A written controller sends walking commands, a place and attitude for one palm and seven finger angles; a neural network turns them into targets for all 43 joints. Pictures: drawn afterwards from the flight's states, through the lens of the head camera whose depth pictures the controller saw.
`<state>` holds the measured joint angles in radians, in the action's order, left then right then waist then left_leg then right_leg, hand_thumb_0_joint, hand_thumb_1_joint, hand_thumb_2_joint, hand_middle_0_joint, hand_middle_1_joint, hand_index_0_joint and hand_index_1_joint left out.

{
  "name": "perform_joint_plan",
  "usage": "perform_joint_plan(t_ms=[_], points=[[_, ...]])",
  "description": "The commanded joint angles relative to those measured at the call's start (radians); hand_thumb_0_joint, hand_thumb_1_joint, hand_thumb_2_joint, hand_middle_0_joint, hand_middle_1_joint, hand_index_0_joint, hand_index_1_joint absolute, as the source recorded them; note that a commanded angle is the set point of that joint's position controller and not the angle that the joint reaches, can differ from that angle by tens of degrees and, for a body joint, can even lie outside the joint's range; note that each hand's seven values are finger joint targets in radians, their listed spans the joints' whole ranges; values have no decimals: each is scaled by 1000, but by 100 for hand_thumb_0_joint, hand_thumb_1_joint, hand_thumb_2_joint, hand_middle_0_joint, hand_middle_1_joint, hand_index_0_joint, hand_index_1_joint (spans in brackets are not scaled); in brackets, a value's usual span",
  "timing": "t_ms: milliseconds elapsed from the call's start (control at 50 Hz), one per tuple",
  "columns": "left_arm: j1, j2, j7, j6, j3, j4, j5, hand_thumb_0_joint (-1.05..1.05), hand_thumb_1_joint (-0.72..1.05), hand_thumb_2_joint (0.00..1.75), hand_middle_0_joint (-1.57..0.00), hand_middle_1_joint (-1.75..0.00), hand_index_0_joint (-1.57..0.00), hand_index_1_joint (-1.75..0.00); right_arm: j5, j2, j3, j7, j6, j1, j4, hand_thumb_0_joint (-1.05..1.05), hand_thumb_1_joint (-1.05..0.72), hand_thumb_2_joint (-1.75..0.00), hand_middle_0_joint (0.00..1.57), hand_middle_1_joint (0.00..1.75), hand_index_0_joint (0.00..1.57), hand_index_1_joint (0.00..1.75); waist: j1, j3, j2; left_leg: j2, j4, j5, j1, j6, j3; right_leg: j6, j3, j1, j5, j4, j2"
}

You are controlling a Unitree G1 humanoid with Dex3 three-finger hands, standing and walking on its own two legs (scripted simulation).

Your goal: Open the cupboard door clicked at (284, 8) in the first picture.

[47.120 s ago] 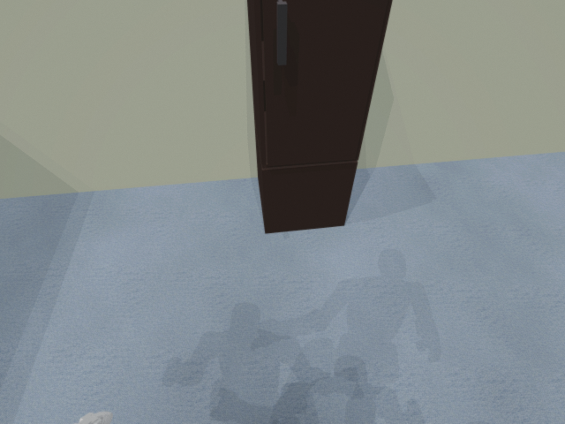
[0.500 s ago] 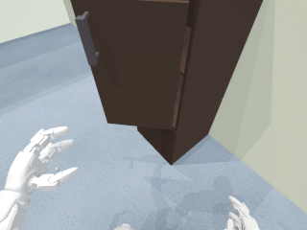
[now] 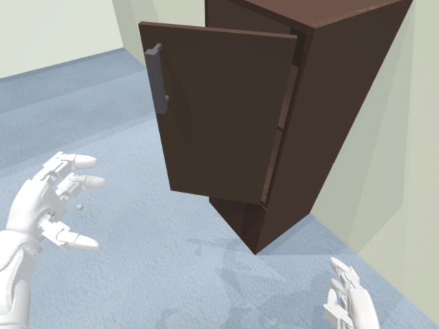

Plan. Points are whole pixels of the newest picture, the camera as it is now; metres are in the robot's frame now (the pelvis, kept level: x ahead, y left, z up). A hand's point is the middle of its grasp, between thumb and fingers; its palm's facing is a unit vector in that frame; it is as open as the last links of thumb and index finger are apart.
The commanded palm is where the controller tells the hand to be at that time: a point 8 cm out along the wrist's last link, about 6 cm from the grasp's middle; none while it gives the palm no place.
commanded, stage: raise the hand with hooked fingers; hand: left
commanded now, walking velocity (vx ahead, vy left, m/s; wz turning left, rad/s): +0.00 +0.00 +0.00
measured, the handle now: (159, 79) +0.61 +0.21 +0.15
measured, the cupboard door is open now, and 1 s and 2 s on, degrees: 43 43 43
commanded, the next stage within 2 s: move the hooked fingers beside the handle in 0.82 s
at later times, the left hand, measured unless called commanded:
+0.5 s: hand (78, 164) +0.31 +0.26 +0.17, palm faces -0.05 -1.00 -0.06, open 14.0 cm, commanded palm +0.28 +0.30 +0.17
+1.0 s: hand (84, 167) +0.30 +0.25 +0.17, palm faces -0.02 -1.00 -0.06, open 14.0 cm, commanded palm +0.29 +0.29 +0.17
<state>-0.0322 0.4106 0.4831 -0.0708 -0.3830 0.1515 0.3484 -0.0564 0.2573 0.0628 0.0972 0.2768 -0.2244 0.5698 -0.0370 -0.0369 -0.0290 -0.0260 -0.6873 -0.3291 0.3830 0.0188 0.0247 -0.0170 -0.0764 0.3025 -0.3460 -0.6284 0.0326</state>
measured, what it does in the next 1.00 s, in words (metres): stands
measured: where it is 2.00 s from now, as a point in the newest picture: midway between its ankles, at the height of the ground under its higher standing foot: outside the picture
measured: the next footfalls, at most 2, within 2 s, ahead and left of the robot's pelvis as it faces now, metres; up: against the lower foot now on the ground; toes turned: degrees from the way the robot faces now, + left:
none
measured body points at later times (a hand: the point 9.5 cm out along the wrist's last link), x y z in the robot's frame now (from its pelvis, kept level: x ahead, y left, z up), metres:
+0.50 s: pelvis +0.01 -0.02 +0.01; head +0.01 -0.03 +0.46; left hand +0.31 +0.32 +0.17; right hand +0.18 -0.26 -0.07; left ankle +0.02 +0.10 -0.72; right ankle -0.01 -0.13 -0.72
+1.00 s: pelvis +0.01 -0.03 +0.01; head +0.00 -0.04 +0.46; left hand +0.30 +0.30 +0.17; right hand +0.19 -0.26 -0.06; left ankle +0.02 +0.10 -0.72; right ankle -0.01 -0.13 -0.72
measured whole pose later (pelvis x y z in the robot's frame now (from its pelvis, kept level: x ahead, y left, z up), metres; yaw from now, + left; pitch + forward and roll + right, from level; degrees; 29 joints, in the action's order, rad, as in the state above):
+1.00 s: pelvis +0.01 -0.03 +0.01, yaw +0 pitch +0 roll +0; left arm 0.18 0.48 0.55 0.02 -0.46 0.34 0.35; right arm -0.08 0.28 0.07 0.11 0.21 -0.24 0.59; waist -0.04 -0.03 -0.05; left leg -0.04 -0.54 -0.27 0.27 -0.01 0.02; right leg 0.01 -0.08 0.21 -0.31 -0.53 0.01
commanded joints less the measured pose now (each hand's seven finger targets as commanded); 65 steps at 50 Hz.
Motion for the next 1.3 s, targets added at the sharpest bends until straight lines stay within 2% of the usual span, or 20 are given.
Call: perform_joint_plan(t_ms=[0, 40, 260, 300, 360, 540, 560, 660, 680, 800, 900, 940, 960, 1000, 1060, 1080, 1140, 1180, 1240, 1280], points=[[288, 260, 15, -24, -117, -180, 23, 0, -50, 30, -30, -120, -30, -120, -7, 142, -52, 20, 30, 54, -135, 0, -90, -90, 20, 30, 20, 30, 19, -170, -52, 17, 153, 207, -187, 2, -64, 38, -7, 6, 215, 102, -65], [331, 273, 23, -15, -121, -168, 21, 0, -50, 30, -30, -120, -30, -120, -8, 140, -46, 22, 23, 63, -133, 0, -90, -90, 20, 30, 20, 30, 19, -166, -84, 19, 160, 211, -198, 0, -62, 39, -6, 2, 219, 110, -63], [465, 383, 72, 44, -182, -69, 30, 0, -50, 30, -30, -120, -30, -120, -13, 146, -37, 20, -2, 62, -127, 0, -90, -90, 20, 30, 20, 30, 3, -177, -67, 32, 189, 291, -242, 5, -61, 45, 5, -73, 311, 164, -63], [501, 394, 79, 52, -184, -57, 27, 0, -50, 30, -30, -120, -30, -120, -17, 147, -40, 19, -5, 62, -128, 0, -90, -90, 20, 30, 20, 30, 10, -188, -75, 32, 196, 282, -250, 8, -54, 41, 7, -69, 309, 170, -59], [420, 347, 99, 65, -164, 12, 44, 0, -50, 30, -30, -120, -30, -120, -19, 149, -45, 10, -8, 54, -132, 0, -90, -90, 20, 30, 20, 30, 4, -174, -4, 34, 187, 315, -237, 11, -45, 38, 11, -81, 365, 167, -56], [453, 396, 62, 28, -220, -89, 36, 0, -50, 30, -30, -120, -30, -120, -18, 148, -57, 9, -7, 59, -146, 0, -90, -90, 20, 30, 20, 30, -1, -235, -62, 36, 180, 324, -264, 15, -27, 32, 21, -90, 375, 156, -49], [455, 411, 57, 25, -226, -95, 37, 0, -50, 30, -30, -120, -30, -120, -16, 148, -53, 9, -8, 57, -140, 0, -90, -90, 20, 30, 20, 30, -4, -218, -43, 33, 179, 335, -258, 16, -25, 32, 25, -101, 393, 158, -49], [465, 367, 60, 32, -189, -46, 34, 0, -50, 30, -30, -120, -30, -120, -20, 144, -53, 18, -12, 61, -132, 0, -90, -90, 20, 30, 20, 30, 7, -163, -37, 34, 184, 290, -241, 17, -16, 25, 35, -75, 368, 173, -46], [488, 363, 62, 35, -174, -54, 28, 0, -50, 30, -30, -120, -30, -120, -23, 145, -51, 20, -11, 67, -132, 0, -90, -90, 20, 30, 20, 30, 12, -156, -59, 35, 190, 276, -239, 16, -17, 25, 34, -67, 351, 175, -45], [472, 378, 62, 40, -190, -49, 26, 0, -50, 30, -30, -120, -30, -120, -21, 143, -50, 25, -12, 66, -137, 0, -90, -90, 20, 30, 20, 30, 7, -199, -34, 37, 190, 291, -258, 17, -21, 24, 30, -85, 367, 173, -45], [475, 365, 69, 39, -178, -25, 31, 0, -50, 30, -30, -120, -30, -120, -23, 143, -48, 24, -14, 71, -133, 0, -90, -90, 20, 30, 20, 30, 9, -176, -20, 38, 193, 278, -248, 17, -21, 22, 31, -75, 358, 176, -45], [532, 359, 65, 38, -155, -1, 19, 0, -50, 30, -30, -120, -30, -120, -26, 144, -47, 29, -14, 69, -124, 0, -90, -90, 20, 30, 20, 30, 22, -150, -49, 37, 195, 243, -245, 15, -20, 23, 33, -45, 310, 186, -45], [581, 359, 64, 34, -144, 14, 23, 0, -50, 30, -30, -120, -30, -120, -24, 144, -45, 31, -17, 65, -118, 0, -90, -90, 20, 30, 20, 30, 29, -139, -15, 37, 194, 233, -242, 16, -22, 22, 38, -41, 301, 193, -47], [656, 368, 60, 24, -132, 45, 7, 0, -50, 30, -30, -120, -30, -120, -24, 148, -46, 38, -15, 60, -108, 0, -90, -90, 20, 30, 20, 30, 40, -154, -43, 37, 196, 215, -250, 16, -27, 25, 37, -25, 271, 192, -45], [714, 395, 57, 10, -135, 128, -4, 0, -50, 30, -30, -120, -30, -120, -23, 157, -45, 45, -18, 44, -90, 0, -90, -90, 20, 30, 20, 30, 44, -157, -11, 36, 189, 202, -238, 17, -29, 26, 44, -24, 253, 195, -43], [755, 390, 61, 1, -120, 129, -9, 0, -50, 30, -30, -120, -30, -120, -23, 155, -44, 44, -17, 47, -90, 0, -90, -90, 20, 30, 20, 30, 49, -172, -34, 38, 191, 199, -242, 17, -32, 27, 46, -21, 248, 193, -41], [781, 419, 63, -9, -134, 204, -28, 0, -50, 30, -30, -120, -30, -120, -20, 163, -47, 43, -21, 32, -84, 0, -90, -90, 20, 30, 20, 30, 46, -206, -56, 39, 182, 216, -238, 16, -32, 31, 42, -28, 266, 178, -38], [823, 420, 69, -10, -124, 268, -26, 0, -50, 30, -30, -120, -30, -120, -20, 167, -46, 40, -28, 20, -81, 0, -90, -90, 20, 30, 20, 30, 51, -194, -11, 37, 179, 209, -215, 18, -34, 30, 44, -20, 265, 176, -39], [871, 440, 72, -21, -124, 335, -45, 0, -50, 30, -30, -120, -30, -120, -20, 177, -52, 36, -36, 1, -77, 0, -90, -90, 20, 30, 20, 30, 53, -203, -52, 38, 172, 214, -206, 15, -35, 35, 39, -4, 265, 162, -37], [893, 439, 75, -35, -116, 339, -46, 0, -50, 30, -30, -120, -30, -120, -18, 180, -56, 30, -41, -11, -86, 0, -90, -90, 20, 30, 20, 30, 49, -248, -36, 38, 166, 247, -217, 17, -38, 37, 37, -22, 296, 148, -41]])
